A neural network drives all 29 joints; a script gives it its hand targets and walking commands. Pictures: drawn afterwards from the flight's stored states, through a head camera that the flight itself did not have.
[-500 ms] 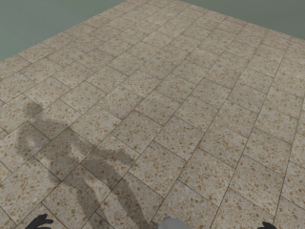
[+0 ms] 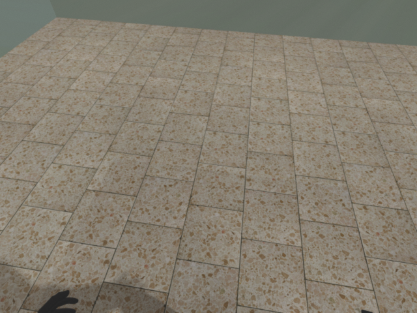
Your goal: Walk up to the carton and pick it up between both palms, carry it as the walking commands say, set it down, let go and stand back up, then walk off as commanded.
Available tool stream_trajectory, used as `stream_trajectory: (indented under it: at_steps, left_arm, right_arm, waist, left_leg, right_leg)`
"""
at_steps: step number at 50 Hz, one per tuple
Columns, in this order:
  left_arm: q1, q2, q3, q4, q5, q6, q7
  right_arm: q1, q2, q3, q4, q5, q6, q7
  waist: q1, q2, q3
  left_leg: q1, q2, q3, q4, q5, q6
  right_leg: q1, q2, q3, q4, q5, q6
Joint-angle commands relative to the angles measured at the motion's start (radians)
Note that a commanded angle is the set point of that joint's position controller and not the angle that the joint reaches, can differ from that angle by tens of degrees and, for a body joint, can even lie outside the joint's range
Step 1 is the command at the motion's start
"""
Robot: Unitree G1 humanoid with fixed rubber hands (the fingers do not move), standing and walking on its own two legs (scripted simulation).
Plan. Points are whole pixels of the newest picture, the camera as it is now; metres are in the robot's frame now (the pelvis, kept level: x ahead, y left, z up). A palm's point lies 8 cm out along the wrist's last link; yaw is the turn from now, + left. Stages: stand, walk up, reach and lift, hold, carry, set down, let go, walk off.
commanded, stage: walk up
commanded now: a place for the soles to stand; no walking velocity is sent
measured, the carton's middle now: out of the picture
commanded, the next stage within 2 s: none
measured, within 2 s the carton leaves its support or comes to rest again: neither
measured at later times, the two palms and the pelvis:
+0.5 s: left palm (150, 241) +0.29 +0.12 -0.07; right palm out of the picture +0.00 -0.45 -0.08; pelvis +0.06 -0.11 +0.01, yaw -25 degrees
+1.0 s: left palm (257, 182) +0.45 -0.14 -0.08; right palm out of the picture -0.08 -0.51 -0.08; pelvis +0.13 -0.24 +0.00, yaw -44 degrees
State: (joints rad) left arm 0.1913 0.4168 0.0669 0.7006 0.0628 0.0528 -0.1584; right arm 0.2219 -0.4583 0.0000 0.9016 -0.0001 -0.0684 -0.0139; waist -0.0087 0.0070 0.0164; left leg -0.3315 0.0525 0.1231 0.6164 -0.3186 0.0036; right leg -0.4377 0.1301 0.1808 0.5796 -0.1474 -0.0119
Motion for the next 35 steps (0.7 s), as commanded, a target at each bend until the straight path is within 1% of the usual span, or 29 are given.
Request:
stream_trajectory:
  at_steps: [1, 4, 5, 6, 7, 8, 9, 10, 11, 12, 13, 14, 15, 16, 17, 18, 20, 22, 23, 24, 26, 27, 28, 29, 30, 31, 32, 33, 35]
  left_arm:
    - [-0.066, 0.239, 0.096, -0.101, 0.012, -0.015, -0.013]
    - [-0.142, 0.2, 0.089, -0.093, -0.005, -0.03, -0.034]
    - [-0.151, 0.177, 0.076, -0.096, -0.015, -0.026, -0.033]
    - [-0.175, 0.17, 0.077, -0.104, -0.018, -0.027, -0.034]
    - [-0.218, 0.17, 0.073, -0.127, -0.019, -0.031, -0.039]
    - [-0.229, 0.152, 0.069, -0.14, -0.023, -0.034, -0.036]
    - [-0.205, 0.149, 0.073, -0.122, -0.025, -0.04, -0.03]
    - [-0.142, 0.155, 0.075, -0.098, -0.028, -0.046, -0.02]
    - [-0.06, 0.166, 0.087, -0.058, -0.023, -0.053, -0.012]
    - [0.099, 0.256, 0.117, -0.006, -0.018, -0.065, 0.001]
    - [0.189, 0.388, 0.159, 0.012, -0.014, -0.063, 0.016]
    - [0.15, 0.423, 0.161, 0.003, -0.03, -0.051, 0.029]
    - [0.096, 0.373, 0.146, -0.03, -0.051, -0.047, 0.032]
    - [0.044, 0.35, 0.141, -0.044, -0.052, -0.042, 0.034]
    - [0.001, 0.32, 0.127, -0.055, -0.048, -0.039, 0.034]
    - [-0.015, 0.317, 0.125, -0.067, -0.04, -0.04, 0.036]
    - [-0.029, 0.292, 0.118, -0.069, -0.035, -0.041, 0.024]
    - [-0.067, 0.277, 0.11, -0.083, -0.027, -0.042, 0.017]
    - [-0.058, 0.277, 0.103, -0.089, -0.029, -0.04, 0.015]
    - [-0.095, 0.276, 0.102, -0.078, -0.024, -0.041, 0.011]
    - [-0.161, 0.251, 0.094, -0.099, -0.04, -0.032, 0.011]
    - [-0.208, 0.195, 0.071, -0.117, -0.047, -0.033, 0.01]
    - [-0.222, 0.115, 0.046, -0.127, -0.037, -0.046, 0.012]
    - [-0.18, 0.154, 0.052, -0.104, 0.004, -0.05, 0.02]
    - [-0.124, 0.239, 0.076, -0.084, 0.007, -0.052, 0.02]
    - [-0.119, 0.27, 0.093, -0.049, -0.003, -0.053, 0.006]
    - [-0.128, 0.266, 0.103, -0.064, -0.008, -0.055, -0.004]
    - [-0.141, 0.242, 0.095, -0.071, -0.012, -0.051, -0.013]
    - [-0.189, 0.194, 0.075, -0.079, -0.029, -0.05, -0.02]
  right_arm:
    - [-0.032, -0.363, -0.183, -0.089, -0.021, -0.054, -0.032]
    - [-0.002, -0.294, -0.151, -0.052, -0.028, -0.057, -0.026]
    - [0.007, -0.282, -0.148, -0.048, -0.027, -0.057, -0.019]
    - [0.043, -0.299, -0.153, -0.042, -0.027, -0.056, -0.013]
    - [0.07, -0.324, -0.157, -0.039, -0.025, -0.055, -0.007]
    - [0.085, -0.339, -0.162, -0.041, -0.026, -0.055, -0.002]
    - [0.081, -0.337, -0.162, -0.036, -0.029, -0.047, 0.006]
    - [0.056, -0.333, -0.162, -0.05, -0.023, -0.039, 0.009]
    - [0.037, -0.321, -0.155, -0.047, -0.022, -0.035, 0.009]
    - [0.032, -0.275, -0.131, -0.062, -0.015, -0.032, 0.016]
    - [-0.017, -0.212, -0.099, -0.111, -0.01, -0.042, 0.021]
    - [-0.105, -0.255, -0.104, -0.131, -0.009, -0.046, 0.014]
    - [-0.099, -0.253, -0.096, -0.114, -0.015, -0.045, 0.011]
    - [-0.089, -0.246, -0.092, -0.104, -0.004, -0.046, 0.013]
    - [-0.065, -0.258, -0.101, -0.096, -0.005, -0.052, 0.016]
    - [-0.027, -0.237, -0.107, -0.083, -0.009, -0.056, 0.015]
    - [0.003, -0.26, -0.123, -0.087, -0.019, -0.058, 0.015]
    - [0.05, -0.267, -0.124, -0.069, -0.018, -0.06, 0.011]
    - [0.036, -0.269, -0.131, -0.077, -0.02, -0.06, 0.008]
    - [0.068, -0.243, -0.126, -0.071, -0.015, -0.064, 0.006]
    - [0.121, -0.253, -0.127, -0.042, -0.022, -0.08, -0.003]
    - [0.207, -0.293, -0.138, -0.032, -0.031, -0.091, -0.012]
    - [0.29, -0.398, -0.169, -0.024, -0.052, -0.09, -0.025]
    - [0.157, -0.4, -0.172, -0.062, -0.038, -0.084, -0.034]
    - [0.078, -0.418, -0.166, -0.088, -0.014, -0.089, -0.034]
    - [0.022, -0.373, -0.156, -0.084, -0.009, -0.092, -0.027]
    - [0.047, -0.336, -0.137, -0.057, -0.011, -0.089, -0.016]
    - [0.091, -0.341, -0.142, -0.041, -0.02, -0.084, -0.011]
    - [0.096, -0.322, -0.139, -0.034, -0.02, -0.076, -0.003]
  waist:
    - [0.015, 0.024, -0.084]
    - [-0.002, 0.064, -0.043]
    - [-0.008, 0.084, -0.025]
    - [-0.027, 0.072, -0.068]
    - [-0.056, 0.105, -0.084]
    - [-0.057, 0.13, -0.109]
    - [-0.053, 0.12, -0.136]
    - [-0.023, 0.145, -0.163]
    - [0.022, 0.107, -0.209]
    - [0.105, -0.006, -0.283]
    - [0.15, -0.27, -0.257]
    - [0.14, -0.253, -0.161]
    - [0.112, -0.151, -0.102]
    - [0.098, -0.122, -0.079]
    - [0.072, -0.099, -0.021]
    - [0.058, -0.151, -0.057]
    - [0.047, -0.142, -0.041]
    - [0.029, -0.127, -0.042]
    - [0.033, -0.141, -0.031]
    - [0.012, -0.232, -0.004]
    - [-0.053, -0.154, -0.04]
    - [-0.112, -0.035, -0.097]
    - [-0.155, 0.184, -0.165]
    - [-0.084, 0.139, -0.084]
    - [-0.04, 0.016, -0.103]
    - [-0.014, -0.047, -0.068]
    - [-0.025, -0.044, -0.085]
    - [-0.052, 0.073, -0.081]
    - [-0.075, 0.136, -0.038]
  left_leg:
    - [0.245, 0.546, -0.396, -0.485, -0.204, 0.244]
    - [0.298, 0.346, -0.118, -0.414, 0.05, 0.173]
    - [0.332, 0.32, -0.025, -0.376, 0.204, 0.154]
    - [0.381, 0.323, -0.011, -0.314, 0.328, 0.154]
    - [0.418, 0.349, -0.014, -0.3, 0.361, 0.167]
    - [0.461, 0.361, 0.012, -0.265, 0.399, 0.175]
    - [0.457, 0.343, 0.06, -0.217, 0.392, 0.168]
    - [0.441, 0.325, 0.093, -0.127, 0.414, 0.157]
    - [0.315, 0.285, 0.163, 0.014, 0.428, 0.131]
    - [0.087, 0.184, 0.168, 0.256, 0.296, 0.074]
    - [-0.274, 0.05, 0.158, 0.412, -0.055, 0.013]
    - [-0.487, 0.018, 0.01, 0.414, -0.32, 0.006]
    - [-0.495, 0.063, -0.069, 0.423, -0.276, -0.007]
    - [-0.454, 0.072, -0.086, 0.368, -0.235, -0.006]
    - [-0.422, 0.063, -0.084, 0.298, -0.188, -0.008]
    - [-0.341, 0.047, -0.065, 0.256, -0.154, -0.006]
    - [-0.265, 0.01, -0.061, 0.229, -0.14, 0.004]
    - [-0.225, -0.009, -0.061, 0.148, -0.143, 0.003]
    - [-0.188, -0.023, -0.064, 0.116, -0.13, 0.004]
    - [-0.169, -0.014, -0.092, 0.074, -0.126, 0.011]
    - [0.113, -0.013, -0.087, -0.14, -0.002, 0.079]
    - [0.388, 0.069, -0.199, -0.321, -0.05, 0.119]
    - [0.659, 0.35, -0.502, -0.481, -0.409, 0.194]
    - [0.477, 0.549, -0.632, -0.498, -0.404, 0.227]
    - [0.355, 0.583, -0.607, -0.502, -0.4, 0.247]
    - [0.318, 0.499, -0.488, -0.473, -0.378, 0.229]
    - [0.345, 0.408, -0.353, -0.431, -0.223, 0.187]
    - [0.348, 0.363, -0.237, -0.423, -0.123, 0.166]
    - [0.339, 0.317, -0.119, -0.411, -0.03, 0.167]
  right_leg:
    - [-0.263, -0.191, -0.026, 0.361, -0.174, 0.042]
    - [-0.215, -0.184, -0.094, 0.284, -0.122, 0.025]
    - [-0.219, -0.194, -0.133, 0.231, -0.125, 0.029]
    - [-0.209, -0.187, -0.17, 0.193, -0.178, 0.022]
    - [-0.203, -0.195, -0.19, 0.143, -0.234, 0.021]
    - [-0.207, -0.199, -0.204, 0.087, -0.241, 0.017]
    - [-0.155, -0.187, -0.234, 0.02, -0.232, 0.011]
    - [-0.079, -0.159, -0.267, -0.038, -0.223, 0.009]
    - [0.14, -0.12, -0.279, -0.141, -0.175, -0.011]
    - [0.42, -0.104, -0.13, -0.196, -0.13, -0.095]
    - [0.589, -0.31, 0.25, -0.216, -0.038, -0.203]
    - [0.589, -0.374, 0.421, -0.276, -0.174, -0.297]
    - [0.506, -0.379, 0.404, -0.289, -0.271, -0.287]
    - [0.452, -0.357, 0.375, -0.318, -0.412, -0.264]
    - [0.394, -0.31, 0.328, -0.31, -0.368, -0.231]
    - [0.342, -0.274, 0.293, -0.317, -0.341, -0.21]
    - [0.26, -0.262, 0.33, -0.338, -0.423, -0.172]
    - [0.218, -0.257, 0.343, -0.349, -0.442, -0.2]
    - [0.185, -0.267, 0.398, -0.35, -0.476, -0.209]
    - [0.147, -0.261, 0.392, -0.341, -0.503, -0.219]
    - [-0.017, -0.175, 0.275, -0.247, -0.393, -0.139]
    - [-0.219, -0.085, 0.14, -0.101, -0.315, -0.049]
    - [-0.496, 0.049, -0.078, 0.203, -0.3, 0.047]
    - [-0.533, -0.115, -0.022, 0.445, -0.299, 0.042]
    - [-0.429, -0.172, -0.02, 0.455, -0.283, 0.06]
    - [-0.351, -0.187, -0.048, 0.438, -0.213, 0.06]
    - [-0.313, -0.183, -0.062, 0.394, -0.15, 0.049]
    - [-0.28, -0.174, -0.111, 0.351, -0.17, 0.054]
    - [-0.295, -0.185, -0.161, 0.285, -0.104, 0.05]
